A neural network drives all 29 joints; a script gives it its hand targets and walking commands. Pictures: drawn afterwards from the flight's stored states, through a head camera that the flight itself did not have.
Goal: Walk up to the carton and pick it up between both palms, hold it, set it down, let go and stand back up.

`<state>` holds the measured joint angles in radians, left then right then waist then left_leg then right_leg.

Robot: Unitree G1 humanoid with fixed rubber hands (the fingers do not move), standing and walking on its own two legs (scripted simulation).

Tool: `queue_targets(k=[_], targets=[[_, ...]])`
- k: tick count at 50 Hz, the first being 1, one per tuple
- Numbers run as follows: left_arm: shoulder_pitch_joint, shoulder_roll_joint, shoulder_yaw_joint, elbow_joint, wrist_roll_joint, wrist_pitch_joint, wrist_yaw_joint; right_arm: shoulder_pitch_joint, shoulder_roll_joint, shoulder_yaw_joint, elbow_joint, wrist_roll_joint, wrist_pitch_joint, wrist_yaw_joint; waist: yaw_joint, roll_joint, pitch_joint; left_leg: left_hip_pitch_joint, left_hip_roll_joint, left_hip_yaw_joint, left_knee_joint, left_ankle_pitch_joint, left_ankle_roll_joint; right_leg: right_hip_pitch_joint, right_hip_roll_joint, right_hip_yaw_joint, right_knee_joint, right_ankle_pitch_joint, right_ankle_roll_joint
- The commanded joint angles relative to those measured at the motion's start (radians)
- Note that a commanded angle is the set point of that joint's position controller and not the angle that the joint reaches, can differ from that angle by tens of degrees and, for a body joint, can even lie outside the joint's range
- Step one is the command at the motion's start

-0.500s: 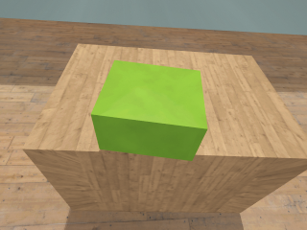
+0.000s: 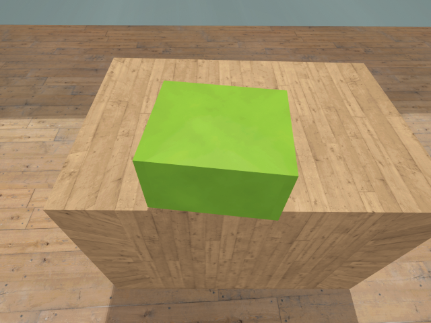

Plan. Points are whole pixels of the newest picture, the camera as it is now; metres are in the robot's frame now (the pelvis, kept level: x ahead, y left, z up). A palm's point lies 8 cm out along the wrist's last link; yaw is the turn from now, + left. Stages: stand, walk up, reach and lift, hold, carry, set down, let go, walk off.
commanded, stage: walk up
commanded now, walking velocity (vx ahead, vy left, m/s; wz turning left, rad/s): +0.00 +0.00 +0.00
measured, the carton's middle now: (218, 147) +0.50 +0.00 +0.00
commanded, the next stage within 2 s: stand in 0.18 s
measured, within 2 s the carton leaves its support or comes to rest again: neither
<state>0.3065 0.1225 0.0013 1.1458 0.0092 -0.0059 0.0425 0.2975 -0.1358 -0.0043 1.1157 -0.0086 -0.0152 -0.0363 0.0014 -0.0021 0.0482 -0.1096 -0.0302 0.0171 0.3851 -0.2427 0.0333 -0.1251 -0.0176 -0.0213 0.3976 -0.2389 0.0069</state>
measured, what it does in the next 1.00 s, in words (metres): stands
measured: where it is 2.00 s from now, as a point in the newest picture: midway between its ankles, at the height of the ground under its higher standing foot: outside the picture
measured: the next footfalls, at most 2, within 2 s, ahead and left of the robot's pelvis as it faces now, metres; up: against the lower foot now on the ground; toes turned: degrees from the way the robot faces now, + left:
none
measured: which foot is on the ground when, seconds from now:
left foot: down 0.00-1.00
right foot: down 0.00-1.00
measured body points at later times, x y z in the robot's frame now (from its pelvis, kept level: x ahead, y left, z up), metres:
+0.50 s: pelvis -0.03 +0.00 -0.02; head +0.03 +0.02 +0.42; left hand +0.08 +0.24 -0.18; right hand +0.07 -0.23 -0.16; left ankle -0.02 +0.10 -0.74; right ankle -0.01 -0.12 -0.74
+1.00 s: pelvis -0.03 -0.03 +0.00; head +0.02 -0.02 +0.44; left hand +0.15 +0.23 -0.11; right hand +0.16 -0.25 -0.11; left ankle -0.02 +0.10 -0.74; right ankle -0.01 -0.12 -0.74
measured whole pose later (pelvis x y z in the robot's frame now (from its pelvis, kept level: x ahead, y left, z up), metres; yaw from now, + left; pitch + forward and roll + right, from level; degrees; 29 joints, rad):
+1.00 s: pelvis -0.03 -0.03 +0.00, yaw +1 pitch +6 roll +1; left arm -0.01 0.31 0.01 0.58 -0.10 0.48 -0.02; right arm 0.05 -0.15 -0.02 0.59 0.08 0.32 -0.06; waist 0.01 -0.04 -0.02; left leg -0.35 0.01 0.00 0.42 -0.18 -0.01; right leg -0.37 0.03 -0.02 0.45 -0.19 -0.04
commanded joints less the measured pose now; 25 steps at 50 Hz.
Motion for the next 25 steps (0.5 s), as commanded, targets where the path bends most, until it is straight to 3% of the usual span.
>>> queue_targets(k=[1,19,20,21,22,23,25], targets=[[0.08,0.078,0.011,0.0,0.0,-0.004,0.002,0.078,-0.066,-0.008,0.0,0.001,-0.004,-0.003,0.001,0.009,0.053,-0.047,0.111,-0.096,-0.076,0.16,0.017,-0.028,-0.081,0.077,-0.068,0.157,-0.031],[0.092,0.059,0.007,0.02,0.0,-0.003,0.003,0.102,-0.053,-0.005,0.023,0.0,-0.007,-0.006,0.0,-0.006,0.056,-0.053,0.113,-0.1,-0.079,0.152,0.02,-0.036,-0.08,0.07,-0.064,0.14,-0.025],[-1.108,0.28,-0.01,-0.633,-0.095,0.147,-0.013,-0.983,-0.163,-0.127,-0.578,0.054,0.028,0.017,-0.09,-0.246,-0.067,-0.459,0.102,0.001,0.066,-0.045,-0.021,-0.387,0.029,0.063,0.102,-0.047,-0.003],[-0.891,0.198,-0.029,-0.521,-0.081,0.227,0.046,-0.726,-0.093,-0.185,-0.4,-0.046,0.124,0.032,-0.096,-0.121,0.048,-0.495,0.053,0.048,0.163,-0.285,-0.037,-0.415,0.016,-0.004,0.214,-0.297,-0.033],[-0.741,0.277,-0.056,-0.484,-0.111,0.35,0.067,-0.61,-0.123,-0.206,-0.374,-0.05,0.235,0.048,-0.053,-0.144,-0.135,-0.423,0.015,0.093,0.164,-0.339,-0.039,-0.241,0.034,-0.074,0.245,-0.363,-0.033],[-0.691,0.27,-0.053,-0.5,-0.128,0.463,0.091,-0.553,-0.107,-0.171,-0.402,-0.038,0.32,0.054,-0.016,-0.075,-0.195,-0.47,0.025,0.085,0.196,-0.327,-0.027,-0.221,0.003,-0.065,0.264,-0.336,-0.052],[-0.629,0.199,-0.019,-0.452,-0.158,0.634,0.098,-0.45,0.01,-0.1,-0.354,0.013,0.443,0.039,0.001,0.065,-0.289,-0.508,0.064,0.013,0.204,-0.179,-0.031,-0.178,-0.069,-0.016,0.264,-0.112,-0.068]])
